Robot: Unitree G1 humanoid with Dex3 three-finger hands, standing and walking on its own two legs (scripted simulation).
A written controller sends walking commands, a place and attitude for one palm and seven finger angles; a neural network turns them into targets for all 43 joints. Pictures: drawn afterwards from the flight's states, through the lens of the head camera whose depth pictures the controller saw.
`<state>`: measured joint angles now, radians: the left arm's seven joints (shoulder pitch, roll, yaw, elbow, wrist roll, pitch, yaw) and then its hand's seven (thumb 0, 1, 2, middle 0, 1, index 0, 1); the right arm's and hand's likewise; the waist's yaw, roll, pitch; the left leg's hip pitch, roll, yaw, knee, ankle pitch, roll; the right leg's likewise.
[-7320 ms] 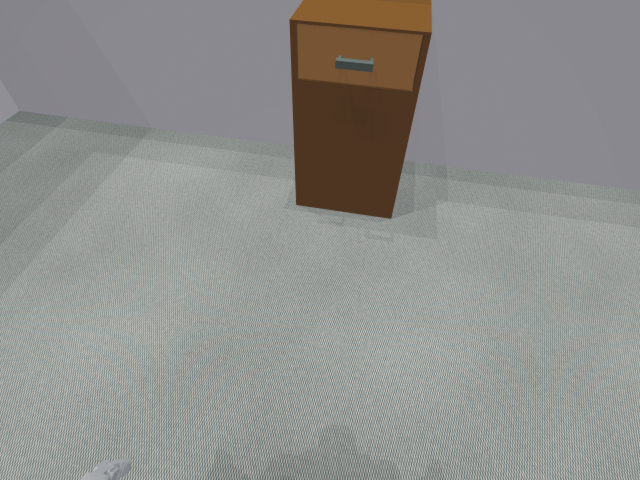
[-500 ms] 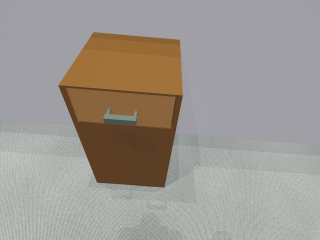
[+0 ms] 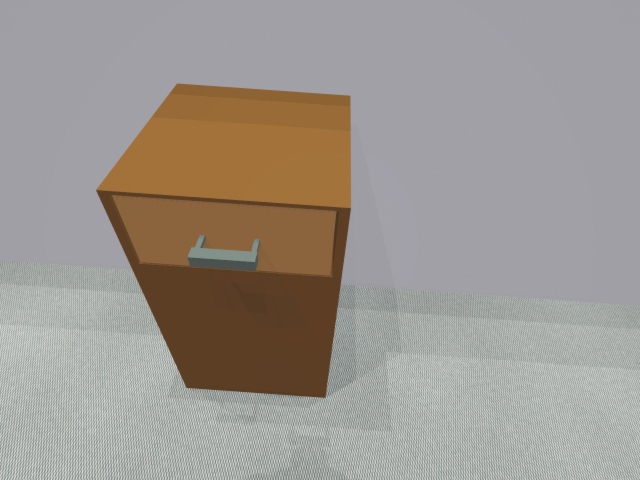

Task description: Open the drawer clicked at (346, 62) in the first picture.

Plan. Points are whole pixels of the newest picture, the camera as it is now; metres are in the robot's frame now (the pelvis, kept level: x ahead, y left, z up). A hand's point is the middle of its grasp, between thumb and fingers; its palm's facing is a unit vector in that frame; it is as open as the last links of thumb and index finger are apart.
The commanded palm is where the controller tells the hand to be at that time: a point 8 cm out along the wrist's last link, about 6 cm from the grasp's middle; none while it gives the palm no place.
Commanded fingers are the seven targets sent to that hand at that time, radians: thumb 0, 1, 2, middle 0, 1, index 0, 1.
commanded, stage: look again from close up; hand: left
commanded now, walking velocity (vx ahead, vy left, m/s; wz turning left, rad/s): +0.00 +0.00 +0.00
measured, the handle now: (226, 250) +0.52 +0.21 -0.06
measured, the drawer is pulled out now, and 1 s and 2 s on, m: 0.00 0.00 0.00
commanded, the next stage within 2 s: raise the hand with hooked fingers in 0.12 s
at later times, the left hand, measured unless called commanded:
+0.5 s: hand (154, 441) +0.17 +0.21 -0.02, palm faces +0.02 -0.46 -0.89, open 7.8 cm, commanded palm +0.11 +0.23 -0.03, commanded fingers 0.00 0.55 0.75 -0.23 -0.53 -0.23 -0.53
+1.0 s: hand (147, 416) +0.20 +0.22 -0.01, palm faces +0.03 -0.14 -0.99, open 10.7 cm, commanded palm +0.16 +0.23 +0.04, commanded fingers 0.00 -0.03 0.50 -0.27 -0.90 -0.27 -0.90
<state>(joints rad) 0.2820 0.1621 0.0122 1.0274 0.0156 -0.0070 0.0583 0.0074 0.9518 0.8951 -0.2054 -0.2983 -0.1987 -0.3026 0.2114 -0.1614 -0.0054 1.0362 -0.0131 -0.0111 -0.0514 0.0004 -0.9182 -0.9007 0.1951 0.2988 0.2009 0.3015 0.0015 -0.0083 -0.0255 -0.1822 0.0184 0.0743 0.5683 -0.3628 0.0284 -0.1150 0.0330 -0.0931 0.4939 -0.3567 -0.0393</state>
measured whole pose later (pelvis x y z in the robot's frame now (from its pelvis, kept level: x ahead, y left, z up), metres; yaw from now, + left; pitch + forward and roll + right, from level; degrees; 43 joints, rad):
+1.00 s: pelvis -0.05 +0.00 -0.02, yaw +1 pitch +7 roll +1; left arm 0.14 0.34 -0.13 0.12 1.00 0.06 0.34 0.00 0.18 0.59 -0.27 -0.76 -0.27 -0.76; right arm 0.08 -0.20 0.03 0.56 -0.02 0.13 -0.03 0.01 -0.90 -0.90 0.20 0.30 0.20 0.30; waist 0.07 0.05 -0.08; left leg -0.53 -0.03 0.05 0.76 -0.35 0.04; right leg -0.52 0.05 -0.02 0.78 -0.37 -0.07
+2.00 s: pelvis -0.03 +0.02 +0.00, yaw +1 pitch +4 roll +0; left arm -0.04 0.48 -0.06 0.05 0.93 -0.08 0.07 0.00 -0.49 0.30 -0.32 -1.20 -0.32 -1.20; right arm 0.14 -0.25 0.00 0.60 0.00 0.18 -0.01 0.01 -0.90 -0.90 0.20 0.30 0.20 0.30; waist 0.08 0.06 -0.01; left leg -0.32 -0.06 0.04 0.52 -0.27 0.07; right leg -0.30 0.03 -0.01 0.52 -0.28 -0.03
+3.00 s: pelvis -0.02 +0.01 -0.01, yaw +0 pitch +11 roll +0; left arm -0.42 0.39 -0.11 0.55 1.03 -0.02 0.26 0.00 -0.49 0.30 -0.32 -1.20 -0.32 -1.20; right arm 0.23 -0.25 -0.05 0.65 0.02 0.18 -0.02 0.00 -0.90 -0.90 0.20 0.30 0.20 0.30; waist 0.02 0.06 -0.10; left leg -0.48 -0.04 0.05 0.62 -0.32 0.05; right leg -0.48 0.05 0.00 0.63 -0.34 -0.05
